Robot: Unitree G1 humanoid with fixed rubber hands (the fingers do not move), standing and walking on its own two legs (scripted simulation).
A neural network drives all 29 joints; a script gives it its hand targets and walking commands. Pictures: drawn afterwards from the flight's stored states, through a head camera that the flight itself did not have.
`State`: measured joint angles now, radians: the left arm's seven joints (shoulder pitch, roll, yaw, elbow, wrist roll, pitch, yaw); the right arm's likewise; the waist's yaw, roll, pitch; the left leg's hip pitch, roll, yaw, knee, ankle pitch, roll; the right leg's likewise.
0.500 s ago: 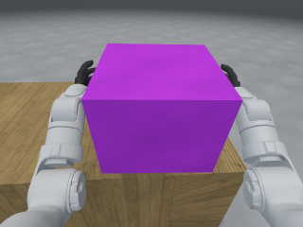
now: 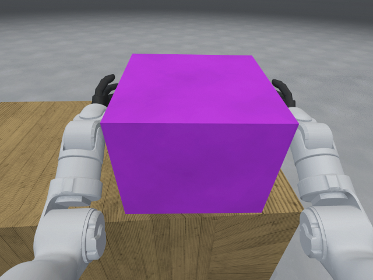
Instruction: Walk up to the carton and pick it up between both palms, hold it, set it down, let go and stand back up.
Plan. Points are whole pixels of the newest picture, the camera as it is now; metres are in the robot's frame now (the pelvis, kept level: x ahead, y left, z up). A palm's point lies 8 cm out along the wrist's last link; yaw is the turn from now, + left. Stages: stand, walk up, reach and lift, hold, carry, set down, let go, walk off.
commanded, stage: hold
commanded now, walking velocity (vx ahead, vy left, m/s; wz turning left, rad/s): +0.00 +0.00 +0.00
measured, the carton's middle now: (193, 128) +0.39 +0.00 +0.20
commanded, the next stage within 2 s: none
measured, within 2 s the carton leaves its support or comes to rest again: neither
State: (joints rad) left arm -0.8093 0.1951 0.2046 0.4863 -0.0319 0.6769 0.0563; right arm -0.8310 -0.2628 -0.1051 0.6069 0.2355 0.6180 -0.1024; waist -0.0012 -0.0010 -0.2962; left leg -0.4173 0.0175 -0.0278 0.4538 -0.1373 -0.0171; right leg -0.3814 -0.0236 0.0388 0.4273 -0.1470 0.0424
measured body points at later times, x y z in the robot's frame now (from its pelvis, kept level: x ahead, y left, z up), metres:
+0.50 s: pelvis +0.00 +0.00 +0.00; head -0.07 +0.01 +0.44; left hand +0.39 +0.20 +0.25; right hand +0.40 -0.19 +0.24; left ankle +0.05 +0.13 -0.74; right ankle +0.04 -0.15 -0.74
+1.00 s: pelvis +0.00 +0.00 +0.00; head -0.07 +0.01 +0.44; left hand +0.39 +0.20 +0.25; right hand +0.40 -0.19 +0.24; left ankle +0.05 +0.13 -0.74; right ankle +0.04 -0.15 -0.74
